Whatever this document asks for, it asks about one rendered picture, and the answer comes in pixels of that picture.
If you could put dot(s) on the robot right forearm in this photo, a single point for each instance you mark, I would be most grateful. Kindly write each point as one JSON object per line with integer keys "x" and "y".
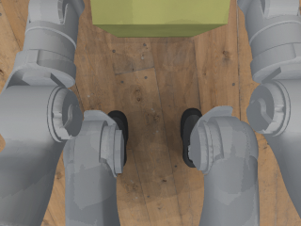
{"x": 274, "y": 35}

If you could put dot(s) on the left robot upper arm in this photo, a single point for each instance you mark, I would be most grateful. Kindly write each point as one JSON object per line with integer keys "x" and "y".
{"x": 35, "y": 121}

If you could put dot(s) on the right robot foot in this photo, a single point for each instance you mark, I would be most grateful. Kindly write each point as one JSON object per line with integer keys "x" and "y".
{"x": 188, "y": 121}

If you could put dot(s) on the right robot upper arm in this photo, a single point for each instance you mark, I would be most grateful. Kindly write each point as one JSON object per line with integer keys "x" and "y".
{"x": 274, "y": 110}

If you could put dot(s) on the carton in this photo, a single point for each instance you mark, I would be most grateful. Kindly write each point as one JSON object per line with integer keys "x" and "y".
{"x": 159, "y": 18}

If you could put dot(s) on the robot left forearm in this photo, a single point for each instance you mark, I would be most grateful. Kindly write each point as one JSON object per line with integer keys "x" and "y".
{"x": 50, "y": 41}

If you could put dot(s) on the robot left thigh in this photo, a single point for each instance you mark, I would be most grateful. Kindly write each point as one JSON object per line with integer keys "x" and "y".
{"x": 91, "y": 178}

